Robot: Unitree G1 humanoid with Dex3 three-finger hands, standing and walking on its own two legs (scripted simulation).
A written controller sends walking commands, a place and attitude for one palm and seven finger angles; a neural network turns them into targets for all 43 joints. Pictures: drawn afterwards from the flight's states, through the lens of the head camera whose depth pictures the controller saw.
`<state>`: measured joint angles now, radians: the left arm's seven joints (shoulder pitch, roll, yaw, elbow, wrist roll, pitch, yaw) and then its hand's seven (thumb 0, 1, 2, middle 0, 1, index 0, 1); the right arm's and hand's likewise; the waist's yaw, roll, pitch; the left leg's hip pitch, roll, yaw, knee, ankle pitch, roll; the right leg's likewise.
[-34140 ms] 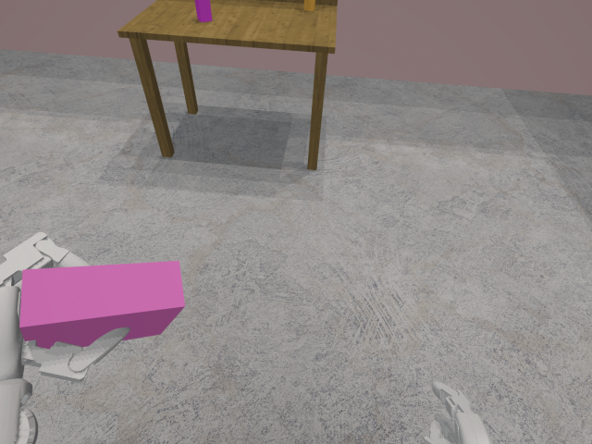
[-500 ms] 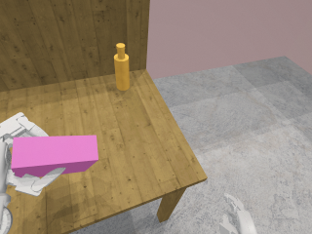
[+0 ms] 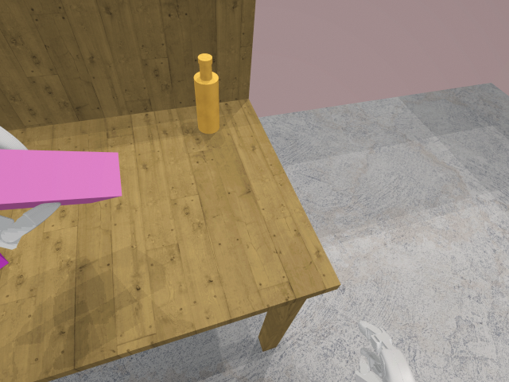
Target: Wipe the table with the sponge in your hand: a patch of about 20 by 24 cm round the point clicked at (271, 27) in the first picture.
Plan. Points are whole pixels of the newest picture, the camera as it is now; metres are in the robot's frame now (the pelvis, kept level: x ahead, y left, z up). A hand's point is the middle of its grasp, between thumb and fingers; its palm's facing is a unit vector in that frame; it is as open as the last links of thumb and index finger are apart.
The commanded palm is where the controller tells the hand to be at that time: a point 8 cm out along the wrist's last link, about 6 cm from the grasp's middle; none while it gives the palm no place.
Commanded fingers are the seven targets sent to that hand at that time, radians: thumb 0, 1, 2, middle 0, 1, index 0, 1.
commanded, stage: look again from close up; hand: left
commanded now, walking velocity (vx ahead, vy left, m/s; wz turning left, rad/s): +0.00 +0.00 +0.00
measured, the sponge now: (63, 181) +0.29 +0.26 +0.18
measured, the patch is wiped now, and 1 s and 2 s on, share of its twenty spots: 0.00 0.00 0.00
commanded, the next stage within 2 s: come to a stop and stand still in 0.14 s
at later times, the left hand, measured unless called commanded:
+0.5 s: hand (52, 236) +0.22 +0.24 +0.18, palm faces +0.33 -0.84 -0.42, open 9.1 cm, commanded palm +0.16 +0.28 +0.18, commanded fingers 0.00 0.10 1.30 -1.20 -1.60 -1.20 -1.60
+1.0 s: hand (38, 251) +0.22 +0.28 +0.14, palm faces +0.30 -0.82 -0.49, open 9.1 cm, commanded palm +0.15 +0.29 +0.18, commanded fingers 0.00 0.10 1.30 -1.20 -1.60 -1.20 -1.60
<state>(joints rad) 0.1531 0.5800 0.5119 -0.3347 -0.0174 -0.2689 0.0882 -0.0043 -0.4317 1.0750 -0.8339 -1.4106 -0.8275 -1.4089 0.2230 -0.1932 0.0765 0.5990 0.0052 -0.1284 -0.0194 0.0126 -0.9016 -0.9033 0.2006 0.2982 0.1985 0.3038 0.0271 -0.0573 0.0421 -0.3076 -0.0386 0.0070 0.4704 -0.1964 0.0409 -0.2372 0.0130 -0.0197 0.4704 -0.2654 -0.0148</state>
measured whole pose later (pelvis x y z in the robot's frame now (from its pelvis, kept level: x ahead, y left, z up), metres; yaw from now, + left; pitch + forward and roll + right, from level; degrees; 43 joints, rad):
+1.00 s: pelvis -0.01 +0.02 +0.00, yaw -1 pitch +1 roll -1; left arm 0.42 0.46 0.39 -0.43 0.01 -0.22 0.08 0.00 -0.44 1.08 -0.84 -1.41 -0.83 -1.41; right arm 0.24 -0.21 0.04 0.60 -0.01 -0.12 -0.02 0.01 -0.90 -0.90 0.20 0.30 0.20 0.30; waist 0.02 -0.06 0.07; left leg -0.31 -0.04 0.04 0.48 -0.19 0.06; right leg -0.24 0.01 0.01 0.46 -0.24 0.01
